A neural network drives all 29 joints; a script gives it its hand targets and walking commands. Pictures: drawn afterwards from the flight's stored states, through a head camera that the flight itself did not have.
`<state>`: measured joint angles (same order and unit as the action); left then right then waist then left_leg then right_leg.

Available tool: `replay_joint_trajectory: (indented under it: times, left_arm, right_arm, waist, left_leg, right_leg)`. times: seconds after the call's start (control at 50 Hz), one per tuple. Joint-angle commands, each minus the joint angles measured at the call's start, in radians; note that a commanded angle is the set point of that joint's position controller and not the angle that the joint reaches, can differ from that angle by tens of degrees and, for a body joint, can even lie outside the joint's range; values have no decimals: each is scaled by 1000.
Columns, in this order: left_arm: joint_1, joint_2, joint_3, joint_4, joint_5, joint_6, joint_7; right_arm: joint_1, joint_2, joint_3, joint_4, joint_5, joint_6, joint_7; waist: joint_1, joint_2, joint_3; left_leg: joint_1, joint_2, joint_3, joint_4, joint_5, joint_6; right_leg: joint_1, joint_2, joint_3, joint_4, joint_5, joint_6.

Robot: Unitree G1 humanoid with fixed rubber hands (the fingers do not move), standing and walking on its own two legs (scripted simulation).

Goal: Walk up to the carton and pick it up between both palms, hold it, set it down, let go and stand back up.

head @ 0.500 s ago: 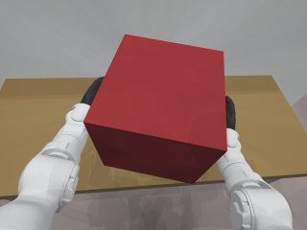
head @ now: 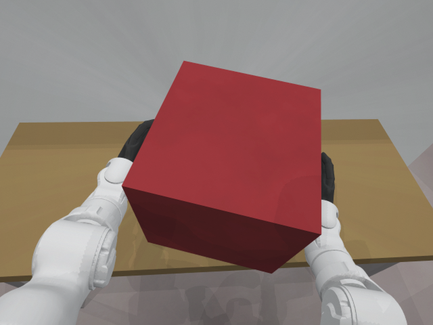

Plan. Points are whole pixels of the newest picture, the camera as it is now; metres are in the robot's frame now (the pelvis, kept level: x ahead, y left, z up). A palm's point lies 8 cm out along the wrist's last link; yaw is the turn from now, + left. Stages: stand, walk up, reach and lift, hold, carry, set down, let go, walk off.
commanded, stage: reach and lift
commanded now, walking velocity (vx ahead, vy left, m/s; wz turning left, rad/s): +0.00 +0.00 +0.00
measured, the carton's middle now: (229, 170) +0.43 -0.06 +0.01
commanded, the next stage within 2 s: none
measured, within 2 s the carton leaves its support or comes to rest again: neither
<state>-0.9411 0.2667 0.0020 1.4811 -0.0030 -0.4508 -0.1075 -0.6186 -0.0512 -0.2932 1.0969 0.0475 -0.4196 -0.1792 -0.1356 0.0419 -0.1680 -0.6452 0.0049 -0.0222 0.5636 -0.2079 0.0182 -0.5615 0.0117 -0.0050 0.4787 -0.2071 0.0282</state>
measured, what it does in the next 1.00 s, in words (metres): stands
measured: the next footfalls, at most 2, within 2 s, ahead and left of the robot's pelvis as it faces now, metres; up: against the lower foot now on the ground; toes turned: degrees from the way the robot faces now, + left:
none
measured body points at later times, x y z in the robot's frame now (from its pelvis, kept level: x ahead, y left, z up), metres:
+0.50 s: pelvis -0.01 -0.01 +0.01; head +0.01 +0.00 +0.46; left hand +0.44 +0.12 +0.11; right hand +0.36 -0.25 +0.09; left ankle +0.02 +0.10 -0.73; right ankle +0.00 -0.14 -0.73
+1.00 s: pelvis +0.00 -0.03 +0.01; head -0.03 -0.03 +0.46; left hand +0.42 +0.14 +0.15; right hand +0.37 -0.24 +0.12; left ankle +0.02 +0.10 -0.73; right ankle +0.00 -0.14 -0.73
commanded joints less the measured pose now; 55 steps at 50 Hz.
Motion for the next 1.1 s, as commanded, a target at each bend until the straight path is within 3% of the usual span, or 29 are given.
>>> replay_joint_trajectory:
  times: [0.0,0.06,0.16,0.2,0.36,0.48,0.56,0.58,0.68,0.7,0.78,0.82,0.84,0.86,0.9,0.94,0.98,1.04,1.08]
  left_arm:
    - [-498,-619,-117,-280,-3,-61,-76]
    - [-478,-622,-116,-325,-6,-46,-76]
    - [-478,-631,-186,-507,-56,-15,-59]
    - [-461,-620,-197,-542,-71,12,-61]
    - [-541,-627,-192,-585,-85,118,-69]
    - [-573,-666,-203,-636,-105,181,-68]
    - [-613,-630,-134,-577,-81,217,-81]
    - [-610,-649,-143,-598,-89,220,-81]
    - [-618,-667,-148,-650,-103,238,-75]
    - [-604,-684,-174,-670,-113,242,-74]
    - [-560,-695,-197,-747,-121,276,-67]
    - [-540,-683,-169,-715,-110,300,-76]
    - [-513,-683,-160,-731,-105,321,-75]
    - [-518,-670,-139,-720,-94,336,-81]
    - [-471,-699,-154,-776,-95,366,-79]
    - [-452,-712,-142,-818,-82,395,-72]
    - [-423,-720,-148,-878,-81,434,-71]
    - [-409,-727,-132,-888,-58,495,-77]
    - [-392,-756,-160,-987,-64,532,-69]
  right_arm:
    - [-632,680,414,-361,-93,14,149]
    - [-609,699,467,-415,-75,49,143]
    - [-578,737,574,-496,-19,112,140]
    - [-550,737,599,-523,-10,145,129]
    - [-641,726,622,-576,25,269,134]
    - [-699,718,614,-593,48,329,157]
    - [-754,690,558,-574,35,356,172]
    - [-757,698,565,-594,39,360,174]
    - [-788,721,611,-619,65,387,186]
    - [-773,718,617,-623,67,387,185]
    - [-745,718,666,-640,89,415,178]
    - [-763,696,659,-663,87,425,171]
    - [-748,700,678,-654,101,438,171]
    - [-767,689,669,-662,94,444,167]
    - [-776,692,703,-722,124,453,164]
    - [-771,693,725,-718,144,468,164]
    - [-743,683,739,-749,160,486,155]
    - [-753,641,698,-734,159,513,153]
    - [-743,635,716,-765,188,525,155]
  waist:
    - [47,-25,-611]
    - [49,-34,-614]
    - [56,-6,-674]
    - [52,-23,-657]
    - [75,-22,-518]
    - [102,-12,-494]
    - [115,-37,-388]
    - [109,-49,-403]
    - [144,-61,-448]
    - [128,-53,-452]
    - [144,-47,-490]
    - [141,-69,-439]
    - [164,-77,-433]
    - [166,-83,-400]
    - [174,-98,-437]
    - [196,-86,-426]
    - [191,-86,-414]
    - [178,-89,-335]
    - [177,-70,-370]
  left_leg:
    - [518,-18,32,-43,283,-27]
    - [492,-30,31,-52,288,-18]
    - [503,-37,23,-54,372,-25]
    - [499,-38,18,-67,361,-18]
    - [492,-43,17,-147,220,-13]
    - [554,-34,12,-179,217,-21]
    - [529,-38,16,-209,113,-10]
    - [538,-38,11,-213,124,-9]
    - [513,-51,14,-218,134,0]
    - [526,-51,13,-219,159,-7]
    - [552,-55,8,-215,224,-12]
    - [535,-57,5,-219,210,-5]
    - [542,-55,4,-224,225,-5]
    - [529,-57,6,-226,201,0]
    - [561,-57,4,-221,268,-3]
    - [574,-55,0,-219,297,-6]
    - [600,-55,-1,-215,329,-7]
    - [606,-51,-9,-233,308,-8]
    - [649,-49,-13,-229,379,-15]
  right_leg:
    - [282,4,-20,-102,354,-5]
    - [324,-7,-4,-88,422,7]
    - [406,-9,1,-63,570,21]
    - [432,-15,7,-66,589,28]
    - [426,-27,11,-112,374,28]
    - [394,-13,-2,-136,266,13]
    - [352,-22,6,-160,124,11]
    - [367,-20,3,-159,136,9]
    - [431,-25,29,-152,151,16]
    - [443,-21,24,-150,185,15]
    - [494,-14,24,-145,278,19]
    - [506,-17,30,-151,278,21]
    - [526,-17,31,-154,287,21]
    - [517,-21,37,-159,262,25]
    - [560,-11,32,-150,357,28]
    - [570,-6,32,-154,367,26]
    - [572,-2,31,-155,412,28]
    - [534,4,20,-178,340,20]
    - [543,16,9,-179,362,13]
